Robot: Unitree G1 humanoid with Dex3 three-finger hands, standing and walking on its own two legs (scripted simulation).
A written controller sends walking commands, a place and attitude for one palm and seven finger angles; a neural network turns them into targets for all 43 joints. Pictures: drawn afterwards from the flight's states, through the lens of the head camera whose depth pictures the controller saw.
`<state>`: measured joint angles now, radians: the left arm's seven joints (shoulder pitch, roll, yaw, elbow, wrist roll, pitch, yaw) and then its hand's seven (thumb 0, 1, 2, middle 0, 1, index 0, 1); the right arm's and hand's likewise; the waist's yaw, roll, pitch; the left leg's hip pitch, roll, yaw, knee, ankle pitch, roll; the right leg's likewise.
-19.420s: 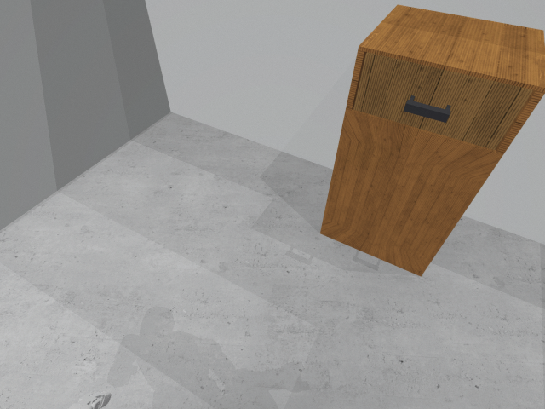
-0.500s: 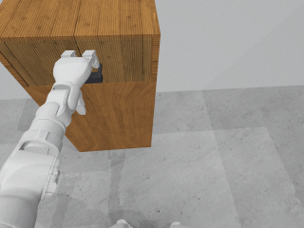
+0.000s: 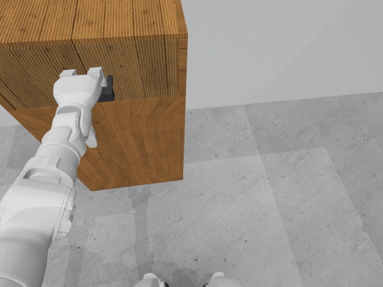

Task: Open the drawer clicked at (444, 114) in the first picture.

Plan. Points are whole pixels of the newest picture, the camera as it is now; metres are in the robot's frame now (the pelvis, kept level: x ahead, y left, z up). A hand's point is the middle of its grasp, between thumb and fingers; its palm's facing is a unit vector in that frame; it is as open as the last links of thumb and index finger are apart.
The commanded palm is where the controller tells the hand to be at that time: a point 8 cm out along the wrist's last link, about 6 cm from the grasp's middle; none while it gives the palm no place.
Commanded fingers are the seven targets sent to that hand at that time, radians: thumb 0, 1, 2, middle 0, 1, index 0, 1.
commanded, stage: lower the fingers behind the handle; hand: left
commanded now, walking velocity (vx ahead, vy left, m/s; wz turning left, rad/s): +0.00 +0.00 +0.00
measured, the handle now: (88, 88) +0.56 +0.20 +0.04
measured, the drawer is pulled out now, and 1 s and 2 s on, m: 0.00 0.00 0.04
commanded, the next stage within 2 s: close the thumb around the handle in 0.54 s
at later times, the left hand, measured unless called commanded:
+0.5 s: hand (92, 112) +0.51 +0.19 +0.02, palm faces -0.08 -0.04 -1.00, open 13.8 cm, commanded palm +0.50 +0.18 +0.07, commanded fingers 0.00 -0.50 0.30 -0.30 -1.20 -0.30 -1.20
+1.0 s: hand (92, 112) +0.50 +0.19 +0.02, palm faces -0.06 -0.04 -1.00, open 10.2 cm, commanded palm +0.50 +0.18 +0.07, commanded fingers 0.00 0.56 0.76 -0.38 -1.31 -0.38 -1.31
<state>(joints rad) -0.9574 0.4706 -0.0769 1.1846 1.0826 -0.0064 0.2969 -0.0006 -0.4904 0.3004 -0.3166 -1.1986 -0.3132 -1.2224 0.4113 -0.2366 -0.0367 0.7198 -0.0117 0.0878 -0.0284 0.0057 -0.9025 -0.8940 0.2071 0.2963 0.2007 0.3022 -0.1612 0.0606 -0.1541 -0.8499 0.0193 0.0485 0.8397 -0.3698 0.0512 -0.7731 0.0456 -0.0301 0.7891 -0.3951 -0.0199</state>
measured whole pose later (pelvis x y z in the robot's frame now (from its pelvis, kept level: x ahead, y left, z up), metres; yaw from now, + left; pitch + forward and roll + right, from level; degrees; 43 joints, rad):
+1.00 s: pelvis +0.00 -0.01 +0.00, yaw +0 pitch +22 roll -2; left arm -0.91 0.44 -0.06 1.16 1.08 0.04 0.35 0.00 0.05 0.53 -0.36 -1.26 -0.36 -1.25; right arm 0.38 -0.24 -0.05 0.73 -0.01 0.09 -0.02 0.01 -0.90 -0.89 0.21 0.30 0.20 0.30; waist -0.16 0.06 -0.16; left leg -0.85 0.02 0.04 0.85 -0.38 0.04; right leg -0.77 0.05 -0.04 0.79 -0.40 -0.03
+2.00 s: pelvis +0.02 +0.00 +0.01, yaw -1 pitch +18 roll -2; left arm -0.67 0.36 -0.08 0.96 1.08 0.03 0.37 -0.01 0.68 0.80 -0.31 -1.35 -0.39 -1.34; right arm 0.34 -0.23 -0.06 0.70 0.00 0.12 -0.01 0.01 -0.90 -0.89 0.21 0.30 0.20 0.30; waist -0.10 0.06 -0.17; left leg -0.72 0.02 0.07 0.79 -0.38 0.05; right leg -0.66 0.05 0.00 0.74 -0.40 -0.02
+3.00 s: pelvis +0.00 -0.02 +0.02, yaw +1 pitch +10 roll +0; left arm -0.19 0.29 -0.17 0.50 1.06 0.08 0.39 0.00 0.68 0.82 -0.29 -1.35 -0.41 -1.34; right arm 0.20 -0.23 -0.05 0.66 0.02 0.12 -0.03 0.01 -0.90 -0.89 0.20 0.30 0.20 0.30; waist 0.00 0.06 -0.13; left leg -0.54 0.00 0.06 0.71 -0.34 0.03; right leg -0.49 0.04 -0.01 0.71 -0.40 -0.04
